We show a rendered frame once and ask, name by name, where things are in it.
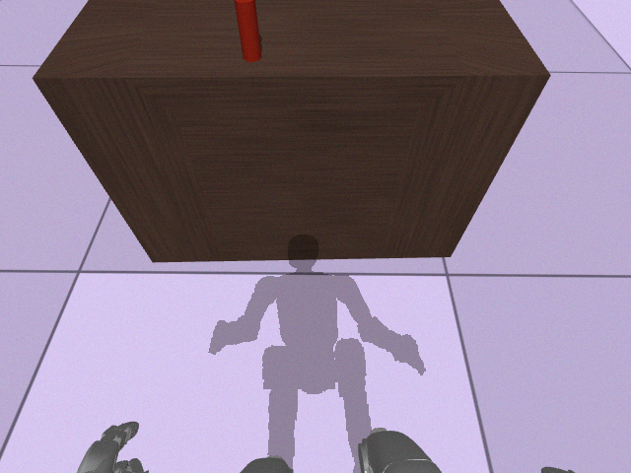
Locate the can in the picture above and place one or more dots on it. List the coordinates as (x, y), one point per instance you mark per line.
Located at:
(248, 28)

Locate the left robot hand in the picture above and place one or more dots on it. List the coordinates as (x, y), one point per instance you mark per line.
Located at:
(102, 455)

